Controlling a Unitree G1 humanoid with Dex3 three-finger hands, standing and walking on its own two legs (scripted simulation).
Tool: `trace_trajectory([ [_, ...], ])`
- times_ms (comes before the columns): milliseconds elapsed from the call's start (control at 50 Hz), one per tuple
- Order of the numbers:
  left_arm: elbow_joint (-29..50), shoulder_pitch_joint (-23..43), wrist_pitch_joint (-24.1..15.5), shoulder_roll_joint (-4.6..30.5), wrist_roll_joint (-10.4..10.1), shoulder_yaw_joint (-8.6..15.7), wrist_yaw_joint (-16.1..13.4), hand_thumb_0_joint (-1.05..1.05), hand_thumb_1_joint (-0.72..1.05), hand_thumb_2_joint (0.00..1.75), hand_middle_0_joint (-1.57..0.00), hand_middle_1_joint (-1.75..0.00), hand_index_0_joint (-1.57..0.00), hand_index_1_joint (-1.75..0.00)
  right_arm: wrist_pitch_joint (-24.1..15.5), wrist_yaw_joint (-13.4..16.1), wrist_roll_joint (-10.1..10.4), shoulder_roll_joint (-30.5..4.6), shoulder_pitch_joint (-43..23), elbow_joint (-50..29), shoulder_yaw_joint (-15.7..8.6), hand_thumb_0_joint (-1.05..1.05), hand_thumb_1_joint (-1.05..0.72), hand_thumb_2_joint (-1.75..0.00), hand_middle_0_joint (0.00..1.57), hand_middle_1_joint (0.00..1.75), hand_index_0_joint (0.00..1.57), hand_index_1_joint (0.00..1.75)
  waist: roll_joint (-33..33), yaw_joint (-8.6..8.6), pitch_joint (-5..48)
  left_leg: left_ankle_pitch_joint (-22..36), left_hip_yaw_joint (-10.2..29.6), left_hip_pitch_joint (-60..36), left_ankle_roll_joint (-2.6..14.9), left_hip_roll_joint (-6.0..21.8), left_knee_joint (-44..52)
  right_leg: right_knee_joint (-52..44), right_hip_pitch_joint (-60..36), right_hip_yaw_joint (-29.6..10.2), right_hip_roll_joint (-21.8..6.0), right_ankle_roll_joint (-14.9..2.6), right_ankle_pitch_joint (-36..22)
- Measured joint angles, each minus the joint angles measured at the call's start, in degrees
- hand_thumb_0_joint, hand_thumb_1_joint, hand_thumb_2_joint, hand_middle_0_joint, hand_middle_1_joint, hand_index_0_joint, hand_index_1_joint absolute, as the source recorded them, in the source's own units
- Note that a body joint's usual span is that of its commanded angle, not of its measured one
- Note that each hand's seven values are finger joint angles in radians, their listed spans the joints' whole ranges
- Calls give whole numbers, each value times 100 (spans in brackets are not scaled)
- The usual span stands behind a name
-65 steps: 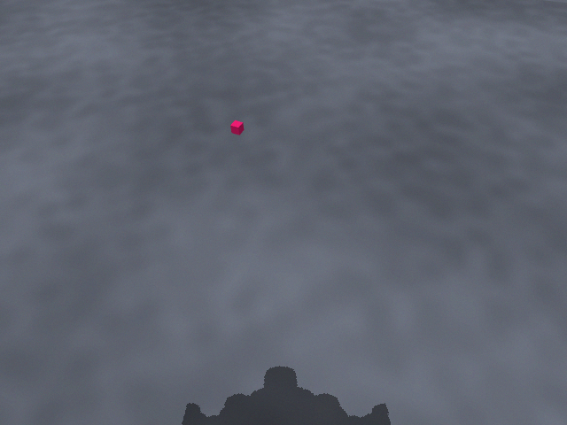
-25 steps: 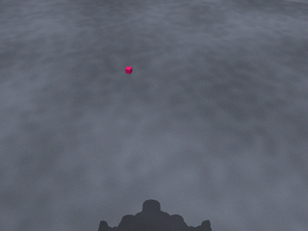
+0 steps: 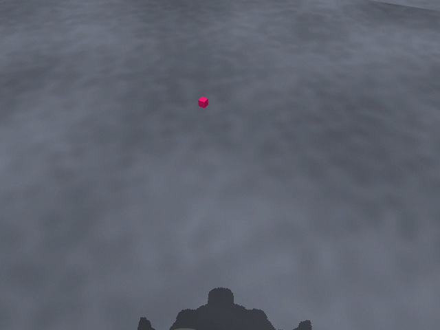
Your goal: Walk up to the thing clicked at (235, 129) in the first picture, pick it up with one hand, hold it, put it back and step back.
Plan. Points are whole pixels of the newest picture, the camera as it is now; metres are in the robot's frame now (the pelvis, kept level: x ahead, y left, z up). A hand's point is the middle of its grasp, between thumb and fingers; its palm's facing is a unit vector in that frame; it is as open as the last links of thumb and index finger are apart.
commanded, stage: walk up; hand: left
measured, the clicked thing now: (203, 102) +1.69 +0.20 -0.75
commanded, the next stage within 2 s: none
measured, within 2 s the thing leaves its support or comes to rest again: neither
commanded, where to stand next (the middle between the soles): +1.27 -0.04 m, yaw -1 degrees
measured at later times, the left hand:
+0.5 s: hand (105, 240) +0.32 +0.31 -0.14, palm faces -0.13 -0.93 -0.34, open 7.4 cm
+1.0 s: hand (127, 181) +0.52 +0.32 -0.17, palm faces -0.04 -0.94 -0.34, open 7.4 cm
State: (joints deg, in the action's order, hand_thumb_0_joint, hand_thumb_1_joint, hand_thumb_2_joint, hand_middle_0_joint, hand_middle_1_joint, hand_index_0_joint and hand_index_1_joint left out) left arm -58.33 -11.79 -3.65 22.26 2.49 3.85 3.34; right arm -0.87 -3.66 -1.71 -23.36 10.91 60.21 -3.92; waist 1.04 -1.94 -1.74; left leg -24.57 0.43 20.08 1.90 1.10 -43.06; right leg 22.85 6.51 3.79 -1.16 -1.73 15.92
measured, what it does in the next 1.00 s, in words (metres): walks ahead: left foot, then right foot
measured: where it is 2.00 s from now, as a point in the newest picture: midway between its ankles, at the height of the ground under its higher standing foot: (229, 191)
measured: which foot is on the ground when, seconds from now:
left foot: up 0.00-0.08, down 0.10-0.60, up 0.62-0.96, down 0.98-1.00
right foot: down 0.00-0.12, up 0.14-0.54, down 0.56-1.00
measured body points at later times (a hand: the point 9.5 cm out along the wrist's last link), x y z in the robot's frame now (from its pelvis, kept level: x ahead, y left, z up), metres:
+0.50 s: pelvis +0.21 +0.04 -0.01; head +0.23 +0.04 +0.44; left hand +0.33 +0.36 -0.11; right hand +0.20 -0.29 -0.12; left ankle +0.11 +0.15 -0.74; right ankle +0.36 -0.12 -0.71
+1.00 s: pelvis +0.48 +0.04 -0.02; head +0.50 +0.06 +0.43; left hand +0.53 +0.37 -0.15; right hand +0.58 -0.30 -0.10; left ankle +0.60 +0.14 -0.74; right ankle +0.39 -0.11 -0.73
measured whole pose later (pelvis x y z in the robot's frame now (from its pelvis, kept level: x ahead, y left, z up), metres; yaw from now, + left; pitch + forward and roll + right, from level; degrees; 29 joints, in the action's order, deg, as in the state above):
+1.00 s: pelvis +0.48 +0.04 -0.02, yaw -1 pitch -2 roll -1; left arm -50.8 -18.9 -3.6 26.0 1.1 3.1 4.0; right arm -5.1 -4.7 -1.6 -24.9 14.4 50.0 -4.9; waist -1.6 -2.3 -2.8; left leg -8.6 -4.8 25.2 1.5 3.7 -35.6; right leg 38.6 7.6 4.0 -3.7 -1.0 26.9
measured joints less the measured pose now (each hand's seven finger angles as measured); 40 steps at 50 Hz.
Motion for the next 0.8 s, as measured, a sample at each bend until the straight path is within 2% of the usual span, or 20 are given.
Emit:
trace_trajectory([
  [60,39,-212,63,190,33,51,34,1,90,90,-21,-30,-21,-30,-71,-112,11,-102,63,-133,-96,1,-90,-89,21,30,21,30,-66,-50,-22,72,-70,171,-45,188,360,-93,-263,48,-105,93,159],
  [100,51,-335,130,343,20,81,70,1,90,90,-21,-30,-20,-30,-147,-148,0,-147,112,-251,-165,1,-90,-89,21,30,21,30,-156,-45,-24,558,-158,56,-103,261,921,161,-321,55,-216,144,425],
  [140,48,-446,208,459,11,98,80,1,90,90,-21,-30,-20,-30,-267,-107,-47,-183,136,-372,-249,1,-90,-89,21,30,21,30,-327,-28,-45,1248,-350,-60,-143,135,941,1134,-60,-87,-423,-21,1009],
  [180,-30,-473,316,469,-20,69,40,1,90,90,-21,-30,-20,-30,-345,-40,-35,-166,177,-496,-271,1,-90,-89,21,30,21,30,-388,91,-10,1014,-452,-125,-79,53,765,2654,583,-517,-211,-104,1254],
  [200,-46,-453,332,471,-48,28,37,1,90,90,-20,-30,-20,-30,-353,-19,1,-136,220,-535,-252,1,-90,-89,21,30,21,30,-411,138,-3,944,-482,-249,-31,25,851,3198,885,-630,-95,-111,1142],
  [240,-14,-396,275,475,-114,-24,62,1,90,90,-20,-30,-20,-30,-355,12,41,-69,335,-581,-175,1,-90,-89,21,30,21,30,-475,179,-7,929,-550,-568,24,-29,1172,3654,1398,-662,-30,-68,774],
  [320,153,-267,174,449,-137,-53,178,1,90,90,-20,-30,-20,-30,-389,20,88,25,581,-620,-49,1,-90,-89,21,30,21,30,-525,246,-29,982,-631,-1183,34,-119,1835,3162,2093,-524,-223,152,129],
  [380,261,-148,187,397,-124,-65,264,1,90,90,-20,-30,-20,-30,-419,4,105,47,749,-648,-9,1,-90,-89,21,30,21,30,-464,316,-73,921,-652,-1605,26,-147,2196,2467,2359,-420,-397,228,-291],
  [480,388,153,206,301,-124,-82,332,1,90,90,-20,-30,-20,-30,-415,9,132,17,985,-675,20,1,-90,-89,21,30,21,30,-303,433,-160,569,-657,-2176,-119,-136,2415,1352,2385,-334,-540,114,-1023],
  [560,505,378,156,243,-149,-67,309,1,90,90,-20,-30,-20,-30,-339,53,115,-26,1160,-704,19,1,-90,-89,21,30,21,30,-150,497,-136,-83,-643,-2441,-296,3,2047,826,1988,-141,-399,-47,-1004],
  [580,533,451,115,196,-151,-43,275,1,90,90,-20,-30,-20,-30,-313,77,107,-57,1170,-702,15,1,-90,-89,21,30,21,30,-27,486,-168,-341,-626,-2393,-287,144,1668,860,1903,-88,-276,-15,-1117],
  [600,584,533,65,124,-144,-23,230,1,90,90,-20,-30,-20,-30,-272,109,107,-77,1121,-679,10,1,-90,-89,21,30,21,30,135,477,-249,-473,-566,-2192,-197,339,986,1061,1869,11,-151,29,-955],
  [620,673,578,1,86,-153,-20,196,1,90,90,-20,-30,-20,-30,-226,136,134,-52,1056,-670,23,1,-90,-89,21,30,21,30,167,452,-311,-432,-395,-1839,-108,351,66,1252,1851,48,-116,49,-743],
  [640,766,589,-52,51,-185,-32,166,1,90,90,-20,-30,-20,-30,-201,154,150,-26,983,-665,54,1,-90,-89,21,30,21,30,137,410,-356,-378,-242,-1443,-58,245,-835,1340,1789,39,-128,47,-584],
  [680,888,553,-104,-56,-257,-91,109,1,90,90,-20,-30,-20,-30,-202,158,196,-36,847,-662,104,1,-90,-89,21,30,21,30,144,334,-401,-84,-61,-702,14,101,-2056,1200,1496,58,-136,20,-444],
  [740,947,317,-128,-147,-273,-159,47,0,90,90,-21,-30,-20,-30,-239,101,197,-87,651,-768,114,1,-90,-89,21,30,21,30,182,234,-349,422,-51,151,40,182,-2193,761,1018,68,-86,15,-400],
  [800,927,8,-126,-113,-232,-177,45,0,90,90,-21,-30,-20,-30,-270,3,150,-122,492,-921,61,1,-90,-89,21,30,21,30,184,162,-288,708,-56,691,-73,365,-1386,457,630,71,-9,12,-294],
])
